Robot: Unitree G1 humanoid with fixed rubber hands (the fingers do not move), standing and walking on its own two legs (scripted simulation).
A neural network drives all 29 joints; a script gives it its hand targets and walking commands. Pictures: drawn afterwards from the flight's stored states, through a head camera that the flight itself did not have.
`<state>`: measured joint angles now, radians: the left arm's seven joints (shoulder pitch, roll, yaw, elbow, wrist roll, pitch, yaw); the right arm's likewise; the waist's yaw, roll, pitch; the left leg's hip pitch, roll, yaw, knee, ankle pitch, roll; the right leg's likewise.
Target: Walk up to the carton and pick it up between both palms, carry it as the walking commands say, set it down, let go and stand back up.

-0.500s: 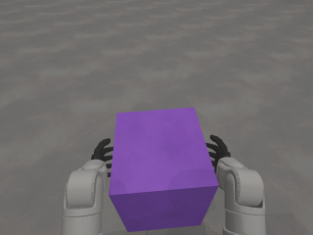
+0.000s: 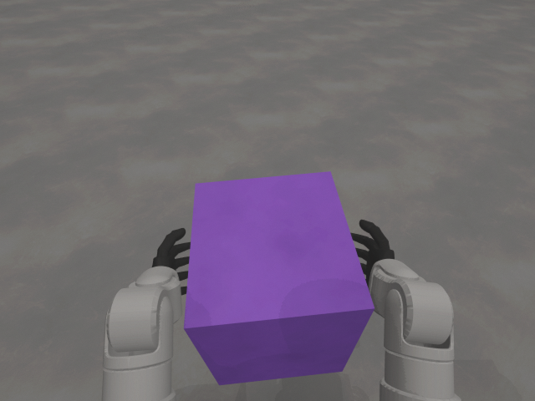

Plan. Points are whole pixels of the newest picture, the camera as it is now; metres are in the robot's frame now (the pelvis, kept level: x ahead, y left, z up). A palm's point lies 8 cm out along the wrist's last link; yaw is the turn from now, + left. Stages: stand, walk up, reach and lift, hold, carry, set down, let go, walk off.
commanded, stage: carry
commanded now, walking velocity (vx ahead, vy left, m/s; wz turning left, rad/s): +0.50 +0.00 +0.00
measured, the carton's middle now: (272, 282) +0.29 +0.00 +0.04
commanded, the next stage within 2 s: none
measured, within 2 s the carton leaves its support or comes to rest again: neither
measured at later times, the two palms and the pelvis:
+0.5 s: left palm (202, 219) +0.40 +0.12 +0.06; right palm (365, 215) +0.42 -0.17 +0.06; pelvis +0.14 -0.03 -0.02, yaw +2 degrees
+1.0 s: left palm (195, 133) +0.71 +0.18 +0.03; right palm (312, 132) +0.71 -0.11 +0.04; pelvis +0.44 +0.04 -0.01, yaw -2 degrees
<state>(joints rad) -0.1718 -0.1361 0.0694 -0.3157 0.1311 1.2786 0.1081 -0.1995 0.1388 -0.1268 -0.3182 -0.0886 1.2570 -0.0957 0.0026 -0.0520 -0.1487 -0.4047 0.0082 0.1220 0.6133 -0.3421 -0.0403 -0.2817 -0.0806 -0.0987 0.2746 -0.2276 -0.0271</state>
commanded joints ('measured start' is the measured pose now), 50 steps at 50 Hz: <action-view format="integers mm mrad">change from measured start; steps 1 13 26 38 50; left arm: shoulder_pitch -495 -645 -584 -461 -530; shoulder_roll -895 -917 -956 -861 -986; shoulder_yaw -652 -649 -685 -652 -720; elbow -78 -80 -207 -133 -251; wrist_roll -399 -459 -494 -418 -465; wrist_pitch -25 -51 -69 -52 -123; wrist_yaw -245 -266 -270 -263 -246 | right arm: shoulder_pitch -406 -540 -503 -349 -438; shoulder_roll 905 947 984 913 990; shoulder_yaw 710 721 764 732 753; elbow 49 -16 -133 -13 -198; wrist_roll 416 430 424 387 441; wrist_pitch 14 -2 -24 1 -78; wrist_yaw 263 262 240 257 271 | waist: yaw -15 -15 26 11 -14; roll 51 217 -75 -24 165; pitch -272 -80 -215 -116 -250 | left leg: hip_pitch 309 267 -307 78 556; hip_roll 25 242 82 -19 292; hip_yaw -10 -107 -33 163 -115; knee -294 -460 233 -209 -382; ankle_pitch -62 -54 56 253 516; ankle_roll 46 123 20 67 147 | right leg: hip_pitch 88 -156 486 313 -396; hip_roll -67 -1 -221 -115 -38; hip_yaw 36 -53 152 -97 19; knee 103 284 -45 172 729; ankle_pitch -235 -12 117 408 9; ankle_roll -17 64 -97 -43 13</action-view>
